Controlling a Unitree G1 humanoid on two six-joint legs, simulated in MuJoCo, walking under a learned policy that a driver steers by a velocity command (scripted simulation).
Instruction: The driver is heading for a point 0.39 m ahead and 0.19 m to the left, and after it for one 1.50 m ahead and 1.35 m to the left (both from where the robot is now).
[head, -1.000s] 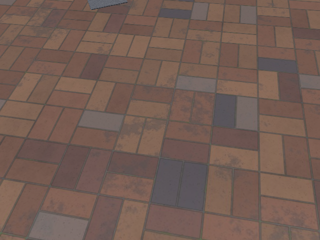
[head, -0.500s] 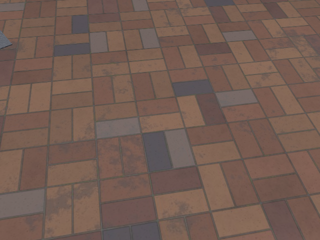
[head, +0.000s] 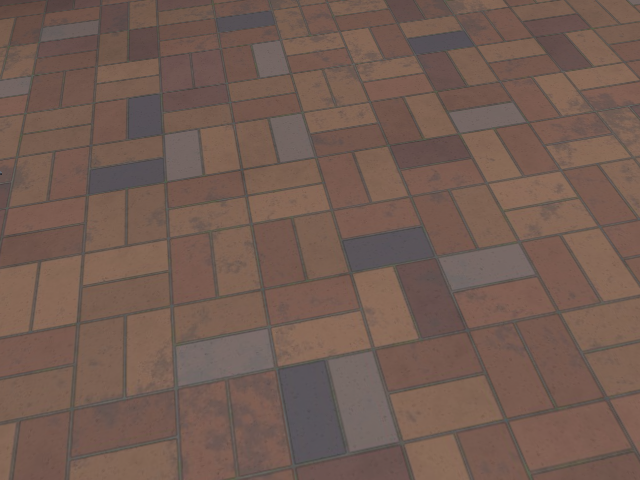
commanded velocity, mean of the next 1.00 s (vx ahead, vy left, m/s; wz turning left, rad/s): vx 0.50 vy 0.00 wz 0.51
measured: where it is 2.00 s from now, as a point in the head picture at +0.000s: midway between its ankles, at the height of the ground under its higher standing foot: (147, 325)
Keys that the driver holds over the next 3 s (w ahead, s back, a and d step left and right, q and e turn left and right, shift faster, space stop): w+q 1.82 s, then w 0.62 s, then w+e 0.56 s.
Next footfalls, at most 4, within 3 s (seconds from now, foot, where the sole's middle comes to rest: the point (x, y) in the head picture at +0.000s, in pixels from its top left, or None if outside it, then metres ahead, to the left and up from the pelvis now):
0.28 left None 0.30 0.12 -0.78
0.80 right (330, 417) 0.64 0.04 -0.78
1.32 left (181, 388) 0.71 0.39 -0.78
1.84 right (135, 280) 1.03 0.56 -0.78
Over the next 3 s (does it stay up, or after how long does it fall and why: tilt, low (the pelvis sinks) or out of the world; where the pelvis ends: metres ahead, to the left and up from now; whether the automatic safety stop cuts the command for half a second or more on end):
stays up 1.10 1.01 -0.02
